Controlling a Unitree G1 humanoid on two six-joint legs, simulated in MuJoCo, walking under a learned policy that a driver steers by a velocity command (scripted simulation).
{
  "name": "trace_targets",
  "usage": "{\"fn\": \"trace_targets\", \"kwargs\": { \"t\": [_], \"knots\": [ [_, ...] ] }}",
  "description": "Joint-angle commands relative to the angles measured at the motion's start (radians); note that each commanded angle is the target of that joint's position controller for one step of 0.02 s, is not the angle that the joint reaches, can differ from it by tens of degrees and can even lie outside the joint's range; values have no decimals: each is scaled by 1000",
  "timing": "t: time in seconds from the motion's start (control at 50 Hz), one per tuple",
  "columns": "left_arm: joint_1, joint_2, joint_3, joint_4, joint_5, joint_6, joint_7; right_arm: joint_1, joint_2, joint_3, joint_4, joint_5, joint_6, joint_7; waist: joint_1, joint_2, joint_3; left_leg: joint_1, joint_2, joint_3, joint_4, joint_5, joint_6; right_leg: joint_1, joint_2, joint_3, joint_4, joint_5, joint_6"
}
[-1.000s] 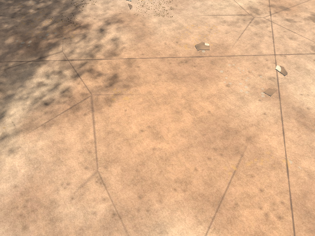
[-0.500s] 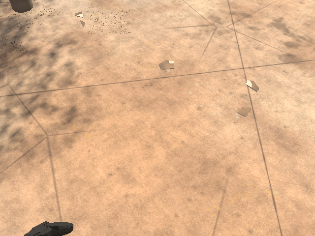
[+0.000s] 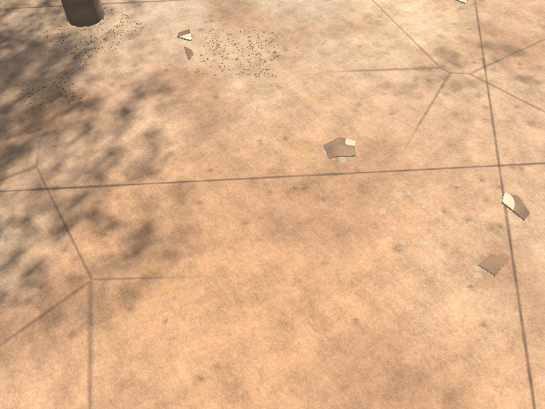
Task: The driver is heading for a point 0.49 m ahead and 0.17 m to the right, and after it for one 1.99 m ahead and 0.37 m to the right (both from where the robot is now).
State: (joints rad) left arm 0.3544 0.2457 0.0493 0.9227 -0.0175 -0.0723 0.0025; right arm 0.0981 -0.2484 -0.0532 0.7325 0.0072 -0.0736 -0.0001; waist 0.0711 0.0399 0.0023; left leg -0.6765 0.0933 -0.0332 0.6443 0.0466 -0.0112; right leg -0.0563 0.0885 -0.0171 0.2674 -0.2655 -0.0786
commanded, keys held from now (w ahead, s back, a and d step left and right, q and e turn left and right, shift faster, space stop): w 0.02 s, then w+e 0.04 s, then e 0.74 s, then w+e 0.18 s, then w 0.02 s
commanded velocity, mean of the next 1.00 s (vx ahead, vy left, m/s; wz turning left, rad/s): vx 0.18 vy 0.00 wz -0.45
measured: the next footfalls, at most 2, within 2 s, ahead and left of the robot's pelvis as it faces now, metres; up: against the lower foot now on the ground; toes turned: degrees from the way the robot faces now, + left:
left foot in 0.14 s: +0.27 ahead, +0.13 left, +0.00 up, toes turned -1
right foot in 0.60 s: +0.24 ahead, -0.13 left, +0.00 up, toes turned -19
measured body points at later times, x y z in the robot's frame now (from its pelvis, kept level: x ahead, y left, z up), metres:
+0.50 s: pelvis +0.18 +0.02 +0.00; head +0.22 +0.00 +0.45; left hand +0.36 +0.27 -0.11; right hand +0.26 -0.27 -0.12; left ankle +0.23 +0.13 -0.74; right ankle +0.23 -0.13 -0.71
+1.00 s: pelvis +0.23 -0.03 +0.00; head +0.25 -0.05 +0.45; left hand +0.49 +0.16 -0.09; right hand +0.25 -0.35 -0.11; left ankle +0.32 +0.09 -0.72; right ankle +0.21 -0.12 -0.74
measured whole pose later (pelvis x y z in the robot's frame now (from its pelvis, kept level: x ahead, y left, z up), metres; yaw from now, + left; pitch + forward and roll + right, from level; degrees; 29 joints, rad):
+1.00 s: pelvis +0.23 -0.03 +0.00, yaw -29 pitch +3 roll +1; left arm 0.20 0.29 0.08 0.70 -0.01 0.01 0.03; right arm 0.07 -0.30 -0.08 0.83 0.02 -0.04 0.00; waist 0.02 0.00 0.01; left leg -0.38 -0.01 -0.07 0.64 -0.34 -0.04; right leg -0.29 0.09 0.16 0.45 -0.20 -0.06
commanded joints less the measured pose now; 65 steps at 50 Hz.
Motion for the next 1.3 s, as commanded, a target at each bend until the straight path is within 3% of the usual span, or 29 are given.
{"fn": "trace_targets", "kwargs": {
  "t": [0.02, 0.08, 0.12, 0.14, 0.16, 0.18, 0.2, 0.24, 0.28, 0.44, 0.56, 0.58, 0.6, 0.62, 0.64, 0.66, 0.7, 0.8, 0.88, 0.98, 1.04, 1.06, 1.08, 1.1, 1.12, 1.14, 1.2, 1.26, 1.3],
  "knots": [
    [63, 155, 33, -11, -6, 4, 9, -130, -34, -4, -95, 7, -18, 23, 14, -84, 38, 14, -37, 29, -97, 40, 23, 56, -285, 132, -60, 466, -108],
    [76, 165, 38, 6, -4, 23, 14, -162, -56, -10, -120, 0, -29, 36, -9, -93, 51, 42, -62, 19, -158, -65, 54, 126, -311, 171, 30, 580, -98],
    [27, 180, 40, -8, 0, 32, 17, 1, -111, -36, -73, -21, -41, 32, -106, -120, -57, 332, -118, 57, -210, 7, 94, 84, -254, 155, 215, 850, -53],
    [-3, 166, 33, -34, 8, 27, 16, 144, -169, -54, -39, -39, -47, 25, -167, -92, -176, 624, -30, -10, -162, 290, 140, -65, -193, 131, 405, 741, -10],
    [62, 88, 8, -50, 27, 11, 11, 271, -246, -69, -27, -63, -40, 12, -183, 95, -345, 1038, 250, -277, -83, 658, 273, -409, -59, 80, 782, 200, 62],
    [153, 92, 2, -31, 11, 3, 3, 285, -203, -57, -30, -33, -24, 13, -171, 200, -530, 1160, 402, -500, -106, 705, 382, -531, 5, 167, 1009, -440, 90],
    [87, 198, 37, -43, -14, 9, 4, 219, -162, -45, -49, -22, -5, 6, -173, 88, -434, 1020, 352, -398, -149, 576, 339, -574, -59, 193, 1063, -398, 98],
    [-17, 159, 41, -74, -17, 43, 17, 75, -98, -25, -45, -15, 7, -3, -106, 26, -158, 700, 247, -194, -244, 418, 267, -608, -135, 110, 980, -292, 120],
    [31, 109, 43, -69, -5, 96, 32, -16, -87, -23, -38, -32, 4, 5, -36, 67, -76, 429, 195, -80, -350, 258, 238, -444, -160, 79, 903, -211, 136],
    [-112, 102, 51, -184, 7, 124, 14, -69, -162, -47, 10, -22, 26, -30, -48, 70, -82, 414, 211, 99, -423, 22, 230, -367, -183, 28, 583, 66, 122],
    [-161, 125, 68, -239, 8, 140, -18, -52, -203, -62, 44, 20, 62, -26, -43, 69, -54, 516, 242, 115, -273, -69, 152, -283, -135, -48, 322, 37, 56],
    [-142, 141, 77, -235, 13, 137, -14, -13, -186, -60, 63, 23, 65, -24, -41, 38, -58, 497, 210, 141, -197, -114, 105, -212, -113, -42, 240, 121, 29],
    [-96, 218, 101, -229, 12, 133, 1, 47, -149, -52, 80, 3, 69, -18, -47, -115, -75, 411, 128, 217, -4, -219, 25, -86, -180, 90, 145, 415, -21],
    [-79, 338, 123, -248, 16, 130, 21, 29, -101, -35, 34, -43, 67, -10, -75, -414, -81, 94, -36, 263, 324, -686, -81, 83, -417, 440, 136, 769, -194],
    [-53, 305, 109, -260, 42, 105, 8, -56, -130, -41, 13, -32, 65, -15, -2, -288, -176, 23, -83, 60, 510, -758, -78, 69, -468, 530, 105, 695, -307],
    [-73, 282, 102, -259, 43, 82, 0, -96, -152, -48, 8, -5, 67, -19, -5, -190, -160, -3, -68, 10, 566, -690, -56, 59, -420, 449, 93, 644, -275],
    [-165, 221, 86, -269, 7, 69, 13, -76, -157, -55, 33, -6, 72, -39, -48, -122, -122, -19, -38, -24, 517, -549, -38, 23, -351, 358, 95, 517, -181],
    [-192, 213, 77, -289, 10, 81, 36, -55, -141, -56, 38, -3, 72, -41, -73, -142, -130, 72, -79, -35, 379, -417, -54, -20, -295, 334, 80, 497, -162],
    [-171, 218, 78, -287, -2, 81, 41, -98, -133, -48, 26, 3, 60, -19, -41, -188, -85, 128, -92, -36, 149, -367, -56, -85, -258, 421, -17, -135, -162],
    [-160, 226, 75, -287, 3, 72, 28, -93, -150, -50, 24, 13, 8, 8, -38, -194, -49, 269, -117, -29, -39, -397, -22, -158, -241, 501, -11, -248, -158],
    [-175, 180, 54, -287, 6, 74, 26, 23, -136, -49, 72, 12, -19, 17, -98, -168, -54, 491, -110, 17, -229, -262, 19, -252, -186, 473, 63, -286, -107],
    [-176, 137, 40, -287, 10, 70, 26, 93, -150, -53, 96, 3, -24, 15, -124, -129, -69, 615, -49, -30, -256, -275, 44, -335, -146, 433, 149, -299, -69],
    [-175, 58, 15, -291, 13, 63, 23, 201, -193, -57, 117, -15, -27, 9, -147, 28, -98, 733, 130, -235, -338, -415, 102, -457, -45, 293, 441, -320, -6],
    [-199, 89, 25, -347, -14, 46, 23, 247, -294, -79, 138, -39, -28, 17, -135, 213, -10, 738, 282, -602, -461, -674, 239, -710, 40, 189, 610, -355, 12],
    [-207, 171, 42, -335, -14, 31, 23, 187, -243, -69, 117, -22, -37, 18, -123, 140, 80, 696, 309, -624, -476, -761, 277, -795, -41, 224, 731, -284, 21],
    [-192, 192, 51, -316, -11, 25, 17, 152, -189, -54, 105, -5, -39, 11, -109, 117, 104, 699, 259, -533, -472, -716, 247, -820, -60, 227, 761, -194, 26],
    [-226, 151, 44, -310, 11, 8, 1, 154, -154, -34, 103, -1, -31, 1, -107, 79, 91, 688, 172, -339, -482, -404, 196, -782, -123, 146, 722, -24, 60],
    [-292, 68, 18, -332, 28, -4, -3, 165, -168, -32, 116, 1, -11, -7, -118, 83, 54, 600, 85, -156, -431, 157, 186, -597, -111, 29, 549, 53, 116],
    [-325, 39, 8, -341, 21, -6, -10, 207, -197, -41, 131, 8, 8, -11, -137, 103, 22, 553, 49, -97, -387, 256, 166, -453, -73, -1, 411, 113, 126]
  ]
}}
